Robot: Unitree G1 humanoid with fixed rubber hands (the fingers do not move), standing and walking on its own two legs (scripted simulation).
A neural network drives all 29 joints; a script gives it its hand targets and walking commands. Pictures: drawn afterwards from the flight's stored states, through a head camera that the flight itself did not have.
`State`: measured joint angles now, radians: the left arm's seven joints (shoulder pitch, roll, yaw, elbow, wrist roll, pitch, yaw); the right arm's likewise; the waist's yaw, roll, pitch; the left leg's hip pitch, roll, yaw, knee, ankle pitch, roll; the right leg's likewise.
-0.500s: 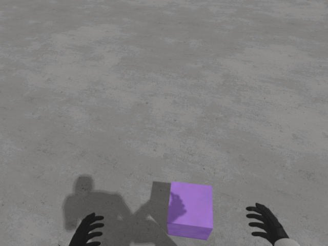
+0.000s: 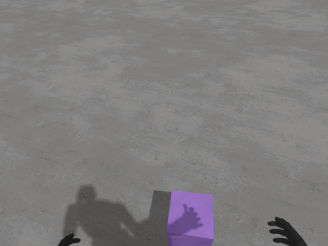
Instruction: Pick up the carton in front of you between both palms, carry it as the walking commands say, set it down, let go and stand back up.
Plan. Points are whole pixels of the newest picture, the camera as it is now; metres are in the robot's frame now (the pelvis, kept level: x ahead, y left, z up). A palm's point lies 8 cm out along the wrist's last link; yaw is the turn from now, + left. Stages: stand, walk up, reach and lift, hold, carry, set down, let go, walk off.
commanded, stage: stand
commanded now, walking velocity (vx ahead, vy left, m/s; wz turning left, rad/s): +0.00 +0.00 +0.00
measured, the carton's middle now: (189, 221) +0.40 -0.08 -0.64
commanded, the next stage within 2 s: none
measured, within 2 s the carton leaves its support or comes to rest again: neither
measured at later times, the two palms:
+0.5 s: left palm out of the picture +0.13 +0.28 -0.08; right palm out of the picture +0.13 -0.30 -0.10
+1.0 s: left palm out of the picture +0.10 +0.29 -0.08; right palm out of the picture +0.09 -0.32 -0.10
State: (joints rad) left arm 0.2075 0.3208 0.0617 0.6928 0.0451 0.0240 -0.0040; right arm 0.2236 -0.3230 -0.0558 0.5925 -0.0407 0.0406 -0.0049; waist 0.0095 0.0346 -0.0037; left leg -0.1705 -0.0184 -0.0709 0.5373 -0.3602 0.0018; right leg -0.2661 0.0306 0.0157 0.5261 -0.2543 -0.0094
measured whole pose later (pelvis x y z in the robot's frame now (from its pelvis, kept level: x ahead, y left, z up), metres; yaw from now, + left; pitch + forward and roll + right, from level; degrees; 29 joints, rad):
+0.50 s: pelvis +0.01 -0.01 +0.01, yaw +0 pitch -1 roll +0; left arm 0.13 0.33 0.03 0.89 0.03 0.00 0.02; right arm 0.20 -0.37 -0.02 0.80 -0.03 0.00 -0.03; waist 0.01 0.04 0.01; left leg -0.08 -0.01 -0.07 0.43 -0.32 -0.01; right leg -0.21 0.03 0.01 0.48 -0.26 -0.02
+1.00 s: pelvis +0.00 -0.01 +0.01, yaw +0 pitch -3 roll +0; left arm 0.10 0.36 0.03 1.01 0.02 0.00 0.01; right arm 0.19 -0.39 -0.01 0.92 -0.03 -0.01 -0.02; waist 0.01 0.03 0.02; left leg -0.05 0.00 -0.06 0.37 -0.27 -0.02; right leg -0.17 0.03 0.01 0.41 -0.20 -0.03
